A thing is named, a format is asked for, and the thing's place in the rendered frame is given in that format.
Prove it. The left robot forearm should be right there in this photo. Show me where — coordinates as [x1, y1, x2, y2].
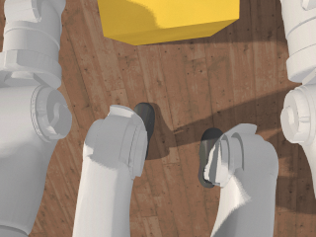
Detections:
[0, 0, 66, 89]

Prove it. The left robot upper arm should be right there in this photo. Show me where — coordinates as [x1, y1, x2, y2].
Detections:
[0, 84, 72, 237]

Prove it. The right robot forearm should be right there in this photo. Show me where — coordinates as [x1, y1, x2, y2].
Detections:
[280, 0, 316, 85]

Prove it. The right robot upper arm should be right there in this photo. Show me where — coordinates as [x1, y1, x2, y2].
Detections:
[280, 83, 316, 199]

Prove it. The robot left shin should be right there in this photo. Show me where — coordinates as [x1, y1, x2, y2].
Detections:
[83, 105, 146, 160]

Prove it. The carton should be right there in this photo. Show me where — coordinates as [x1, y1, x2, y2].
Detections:
[97, 0, 240, 45]

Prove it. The robot right thigh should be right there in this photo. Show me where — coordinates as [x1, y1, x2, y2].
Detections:
[210, 132, 277, 237]

